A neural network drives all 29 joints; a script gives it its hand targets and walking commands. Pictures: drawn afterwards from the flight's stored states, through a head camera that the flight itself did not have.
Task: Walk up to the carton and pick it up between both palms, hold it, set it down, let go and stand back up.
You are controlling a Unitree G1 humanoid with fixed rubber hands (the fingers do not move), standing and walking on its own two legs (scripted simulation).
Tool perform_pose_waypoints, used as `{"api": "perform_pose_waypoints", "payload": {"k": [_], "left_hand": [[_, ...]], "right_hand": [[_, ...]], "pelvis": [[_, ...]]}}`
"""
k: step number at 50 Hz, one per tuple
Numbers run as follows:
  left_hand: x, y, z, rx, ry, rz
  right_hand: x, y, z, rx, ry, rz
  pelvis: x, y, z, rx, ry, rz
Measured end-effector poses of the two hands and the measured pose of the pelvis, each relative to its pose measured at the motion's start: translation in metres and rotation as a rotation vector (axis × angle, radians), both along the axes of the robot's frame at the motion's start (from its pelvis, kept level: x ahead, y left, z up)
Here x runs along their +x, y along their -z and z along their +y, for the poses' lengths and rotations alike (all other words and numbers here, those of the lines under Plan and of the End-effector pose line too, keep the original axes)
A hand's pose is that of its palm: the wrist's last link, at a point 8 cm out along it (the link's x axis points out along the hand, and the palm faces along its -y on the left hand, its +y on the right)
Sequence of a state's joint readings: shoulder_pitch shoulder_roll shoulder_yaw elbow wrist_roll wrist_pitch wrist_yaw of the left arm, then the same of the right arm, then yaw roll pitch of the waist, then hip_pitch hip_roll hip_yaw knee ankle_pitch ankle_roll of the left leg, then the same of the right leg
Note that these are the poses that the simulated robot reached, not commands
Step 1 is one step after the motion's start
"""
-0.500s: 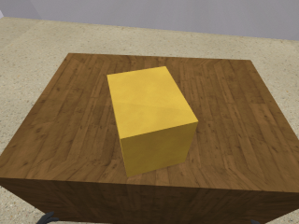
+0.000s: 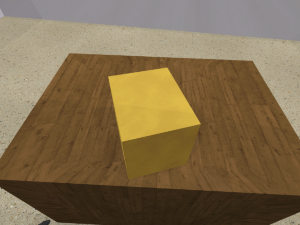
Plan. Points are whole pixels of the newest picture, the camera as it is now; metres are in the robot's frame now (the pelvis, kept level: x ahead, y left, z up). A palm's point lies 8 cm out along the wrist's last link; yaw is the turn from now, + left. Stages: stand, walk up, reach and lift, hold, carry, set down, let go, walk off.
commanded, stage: stand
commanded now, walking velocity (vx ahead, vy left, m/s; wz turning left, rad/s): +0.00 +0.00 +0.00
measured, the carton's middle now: (148, 121) +0.45 +0.02 -0.02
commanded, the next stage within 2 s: walk up in 0.40 s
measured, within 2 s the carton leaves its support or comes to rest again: neither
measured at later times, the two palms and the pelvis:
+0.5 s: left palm out of the picture +0.08 +0.30 -0.11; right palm out of the picture +0.08 -0.31 -0.11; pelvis +0.00 +0.00 +0.00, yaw +0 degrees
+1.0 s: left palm out of the picture +0.09 +0.31 -0.10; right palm out of the picture +0.08 -0.32 -0.11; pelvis +0.01 +0.00 +0.00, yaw -1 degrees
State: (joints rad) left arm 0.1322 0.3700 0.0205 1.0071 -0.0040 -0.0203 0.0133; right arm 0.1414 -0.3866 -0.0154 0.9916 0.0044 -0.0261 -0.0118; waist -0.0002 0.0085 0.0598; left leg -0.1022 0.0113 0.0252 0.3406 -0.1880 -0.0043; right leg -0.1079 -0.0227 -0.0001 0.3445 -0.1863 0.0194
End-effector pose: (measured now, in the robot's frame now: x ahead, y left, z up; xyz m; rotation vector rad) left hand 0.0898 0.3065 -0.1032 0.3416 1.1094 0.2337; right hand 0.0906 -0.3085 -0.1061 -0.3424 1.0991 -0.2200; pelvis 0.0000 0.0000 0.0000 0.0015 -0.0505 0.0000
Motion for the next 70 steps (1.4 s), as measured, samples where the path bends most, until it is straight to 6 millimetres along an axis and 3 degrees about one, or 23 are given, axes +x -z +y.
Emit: {"api": "perform_pose_waypoints", "payload": {"k": [28, 43, 54, 57, 61, 64, 66, 70], "left_hand": [[-0.006, 0.002, -0.004, -0.002, -0.012, 0.025], [0.001, -0.004, 0.002, 0.037, 0.011, 0.002], [0.004, -0.004, 0.004, 0.043, 0.019, 0.0], [0.021, 0.0, 0.003, 0.047, -0.011, 0.053], [0.073, -0.001, -0.014, 0.03, 0.015, 0.011], [0.104, -0.011, -0.033, 0.008, 0.046, -0.062], [0.114, -0.018, -0.045, -0.004, 0.059, -0.099], [0.105, -0.023, -0.052, 0.003, 0.049, -0.104]], "right_hand": [[-0.009, 0.002, -0.006, -0.004, 0.016, 0.035], [-0.016, 0.006, -0.009, 0.01, 0.053, 0.053], [-0.01, 0.004, -0.007, 0.013, 0.053, 0.035], [0.01, 0.007, -0.007, 0.021, 0.008, -0.024], [0.054, 0.003, -0.004, 0.038, -0.045, -0.146], [0.074, -0.006, -0.003, 0.054, -0.051, -0.221], [0.077, -0.012, -0.005, 0.06, -0.046, -0.25], [0.071, -0.024, -0.017, 0.052, -0.048, -0.283]], "pelvis": [[0.003, -0.001, -0.003, 0.0, -0.003, 0.0], [0.005, 0.001, -0.002, 0.005, 0.006, 0.007], [0.008, 0.002, -0.002, 0.006, 0.014, 0.007], [0.001, 0.009, -0.003, 0.0, 0.005, 0.013], [-0.008, 0.021, -0.006, -0.011, -0.004, 0.003], [-0.006, 0.023, -0.008, -0.016, -0.004, -0.004], [-0.001, 0.022, -0.009, -0.019, -0.004, -0.012], [0.009, 0.017, -0.013, -0.018, -0.005, -0.029]]}}
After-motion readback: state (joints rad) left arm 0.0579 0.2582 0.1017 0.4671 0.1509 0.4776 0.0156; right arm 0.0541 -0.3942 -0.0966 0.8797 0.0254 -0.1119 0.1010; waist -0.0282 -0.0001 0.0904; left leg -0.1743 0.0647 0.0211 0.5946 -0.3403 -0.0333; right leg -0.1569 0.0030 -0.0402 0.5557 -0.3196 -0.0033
